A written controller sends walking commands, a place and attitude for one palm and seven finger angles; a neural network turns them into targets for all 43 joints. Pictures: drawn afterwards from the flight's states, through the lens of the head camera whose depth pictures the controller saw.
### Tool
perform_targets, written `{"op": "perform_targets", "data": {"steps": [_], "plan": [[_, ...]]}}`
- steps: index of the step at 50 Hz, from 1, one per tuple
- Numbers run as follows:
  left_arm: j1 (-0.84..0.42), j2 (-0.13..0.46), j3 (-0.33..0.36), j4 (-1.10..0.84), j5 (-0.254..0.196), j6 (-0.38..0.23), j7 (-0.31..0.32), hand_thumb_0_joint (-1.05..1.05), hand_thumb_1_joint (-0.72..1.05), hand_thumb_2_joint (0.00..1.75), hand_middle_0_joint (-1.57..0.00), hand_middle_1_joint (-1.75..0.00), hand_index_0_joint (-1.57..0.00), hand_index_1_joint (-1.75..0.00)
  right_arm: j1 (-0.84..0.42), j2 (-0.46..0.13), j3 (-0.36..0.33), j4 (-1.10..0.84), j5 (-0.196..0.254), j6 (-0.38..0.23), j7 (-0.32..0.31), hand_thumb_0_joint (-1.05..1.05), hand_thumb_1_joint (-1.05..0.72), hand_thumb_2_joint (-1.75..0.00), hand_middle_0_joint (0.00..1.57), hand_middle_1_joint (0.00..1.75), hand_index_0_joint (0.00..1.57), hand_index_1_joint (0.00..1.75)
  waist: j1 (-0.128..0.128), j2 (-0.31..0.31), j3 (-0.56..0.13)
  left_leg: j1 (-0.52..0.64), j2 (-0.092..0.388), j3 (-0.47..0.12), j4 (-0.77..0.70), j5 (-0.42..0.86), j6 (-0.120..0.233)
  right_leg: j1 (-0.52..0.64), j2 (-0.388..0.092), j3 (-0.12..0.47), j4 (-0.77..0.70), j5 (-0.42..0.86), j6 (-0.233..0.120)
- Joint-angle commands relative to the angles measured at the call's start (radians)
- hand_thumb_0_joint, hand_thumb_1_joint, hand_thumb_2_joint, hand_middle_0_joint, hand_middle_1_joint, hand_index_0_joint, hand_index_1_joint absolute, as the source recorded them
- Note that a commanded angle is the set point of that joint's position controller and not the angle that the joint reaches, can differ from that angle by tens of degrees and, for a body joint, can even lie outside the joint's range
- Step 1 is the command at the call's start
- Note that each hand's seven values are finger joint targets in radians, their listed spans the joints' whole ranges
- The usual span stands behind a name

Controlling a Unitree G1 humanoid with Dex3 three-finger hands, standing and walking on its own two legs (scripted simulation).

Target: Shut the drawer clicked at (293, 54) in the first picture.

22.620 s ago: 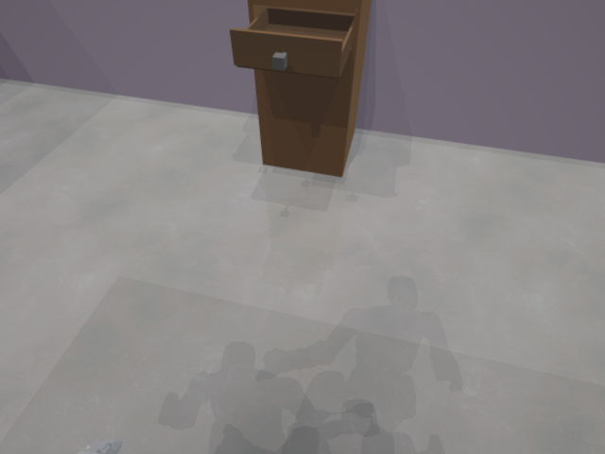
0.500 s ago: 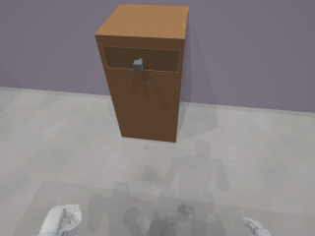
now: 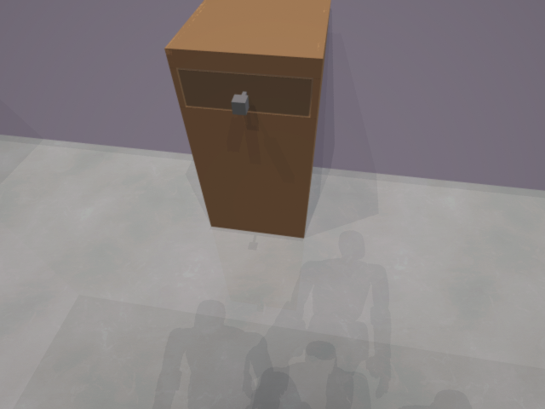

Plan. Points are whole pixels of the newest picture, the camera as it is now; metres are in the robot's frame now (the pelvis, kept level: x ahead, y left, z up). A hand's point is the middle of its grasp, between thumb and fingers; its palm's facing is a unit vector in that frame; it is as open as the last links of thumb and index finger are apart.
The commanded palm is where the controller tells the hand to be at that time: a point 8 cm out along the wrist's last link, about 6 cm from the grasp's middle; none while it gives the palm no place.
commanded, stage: let the arm hang, fingers relaxed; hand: left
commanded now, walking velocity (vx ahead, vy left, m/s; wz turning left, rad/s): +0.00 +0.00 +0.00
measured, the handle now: (241, 100) +0.90 +0.14 -0.06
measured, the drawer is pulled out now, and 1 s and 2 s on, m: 0.00 0.00 0.00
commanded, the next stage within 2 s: look to check the result in 0.42 s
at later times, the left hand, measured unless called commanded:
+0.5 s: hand out of the picture +0.01 +0.15 -0.18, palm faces +0.03 -0.98 -0.18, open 7.3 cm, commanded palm none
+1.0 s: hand out of the picture +0.02 +0.15 -0.17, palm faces +0.04 -0.98 -0.20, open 7.4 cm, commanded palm none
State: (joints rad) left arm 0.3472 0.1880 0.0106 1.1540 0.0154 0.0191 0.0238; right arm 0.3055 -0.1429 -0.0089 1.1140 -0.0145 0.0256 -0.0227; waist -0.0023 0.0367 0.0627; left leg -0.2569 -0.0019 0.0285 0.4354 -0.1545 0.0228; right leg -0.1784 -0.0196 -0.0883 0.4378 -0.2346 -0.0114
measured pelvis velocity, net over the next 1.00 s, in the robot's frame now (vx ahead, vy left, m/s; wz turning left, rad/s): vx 0.03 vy -0.03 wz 0.00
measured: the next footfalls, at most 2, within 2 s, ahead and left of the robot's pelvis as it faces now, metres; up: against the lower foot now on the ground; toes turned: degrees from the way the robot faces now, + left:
none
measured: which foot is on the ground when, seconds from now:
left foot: down 0.00-1.00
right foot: down 0.00-1.00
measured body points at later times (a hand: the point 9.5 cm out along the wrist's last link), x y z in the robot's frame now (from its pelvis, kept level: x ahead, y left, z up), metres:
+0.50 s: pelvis +0.01 -0.02 +0.00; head +0.03 -0.02 +0.45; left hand +0.01 +0.20 -0.16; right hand -0.01 -0.22 -0.16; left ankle +0.05 +0.10 -0.74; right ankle +0.00 -0.11 -0.74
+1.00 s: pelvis +0.03 -0.03 +0.00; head +0.04 -0.04 +0.45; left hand +0.02 +0.20 -0.15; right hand +0.02 -0.25 -0.16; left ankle +0.05 +0.10 -0.74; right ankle +0.00 -0.11 -0.74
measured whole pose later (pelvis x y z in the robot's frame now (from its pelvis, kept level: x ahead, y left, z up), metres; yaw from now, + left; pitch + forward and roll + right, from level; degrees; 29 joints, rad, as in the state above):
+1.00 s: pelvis +0.03 -0.03 +0.00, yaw +0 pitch -2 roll +0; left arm 0.27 0.14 0.02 1.14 0.01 0.00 0.03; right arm 0.26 -0.15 -0.02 1.14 -0.02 0.00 -0.04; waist -0.01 0.02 0.06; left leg -0.20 0.03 0.02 0.41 -0.18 -0.02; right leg -0.12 0.01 -0.10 0.40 -0.26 -0.04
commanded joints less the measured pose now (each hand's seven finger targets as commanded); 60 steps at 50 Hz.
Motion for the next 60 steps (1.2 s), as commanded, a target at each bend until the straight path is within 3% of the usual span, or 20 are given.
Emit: {"op": "perform_targets", "data": {"steps": [1, 13, 18, 24, 43, 60], "plan": [[0.035, 0.081, 0.015, -0.033, -0.004, -0.022, 0.012, 0.00, 0.90, 0.90, -0.20, -0.30, -0.20, -0.30, 0.070, -0.086, -0.018, -0.014, -0.003, -0.013, -0.006, 0.00, -0.90, -0.90, 0.20, 0.30, 0.20, 0.30, -0.007, -0.050, 0.040, 0.031, 0.084, -0.096, -0.090, -0.098, 0.017, -0.114, -0.088, 0.101, -0.130, -0.147, -0.045], [0.015, 0.045, 0.021, -0.038, -0.005, -0.028, 0.017, 0.00, 0.90, 0.90, -0.20, -0.30, -0.20, -0.30, 0.068, -0.041, -0.014, 0.001, -0.006, -0.020, -0.010, 0.00, -0.90, -0.90, 0.20, 0.30, 0.20, 0.30, -0.002, -0.024, 0.059, 0.016, 0.079, -0.076, -0.073, -0.019, 0.004, -0.085, -0.092, 0.104, -0.131, -0.079, -0.046], [0.014, 0.047, 0.023, -0.041, -0.007, -0.032, 0.016, 0.00, 0.90, 0.90, -0.20, -0.30, -0.20, -0.30, 0.074, -0.040, -0.016, 0.002, -0.005, -0.022, -0.012, 0.00, -0.90, -0.90, 0.20, 0.30, 0.20, 0.30, -0.003, -0.019, 0.029, 0.034, 0.079, -0.067, -0.053, 0.013, 0.001, -0.067, -0.099, 0.109, -0.140, -0.059, -0.049], [0.012, 0.045, 0.026, -0.039, -0.007, -0.032, 0.018, 0.00, 0.90, 0.90, -0.20, -0.30, -0.20, -0.30, 0.069, -0.053, -0.019, 0.000, -0.003, -0.025, -0.017, 0.00, -0.90, -0.90, 0.20, 0.30, 0.20, 0.30, -0.001, -0.010, 0.021, 0.050, 0.092, -0.075, -0.051, 0.069, 0.004, -0.042, -0.090, 0.094, -0.124, 0.015, -0.046], [-0.004, 0.057, 0.027, -0.031, -0.007, -0.036, 0.017, 0.00, 0.90, 0.90, -0.20, -0.30, -0.20, -0.30, 0.035, -0.076, -0.018, 0.008, -0.003, -0.027, -0.019, 0.00, -0.90, -0.90, 0.20, 0.30, 0.20, 0.30, -0.004, -0.025, 0.024, 0.077, 0.097, -0.074, -0.069, 0.066, 0.000, -0.023, -0.090, 0.101, -0.142, 0.030, -0.043], [-0.042, 0.094, 0.033, -0.043, -0.007, -0.041, 0.015, 0.00, 0.90, 0.90, -0.20, -0.30, -0.20, -0.30, -0.007, -0.111, -0.021, 0.004, -0.002, -0.028, -0.018, 0.00, -0.90, -0.90, 0.20, 0.30, 0.20, 0.30, -0.003, -0.035, 0.014, 0.096, 0.103, -0.067, -0.070, 0.099, -0.005, 0.010, -0.100, 0.100, -0.151, 0.124, -0.042]]}}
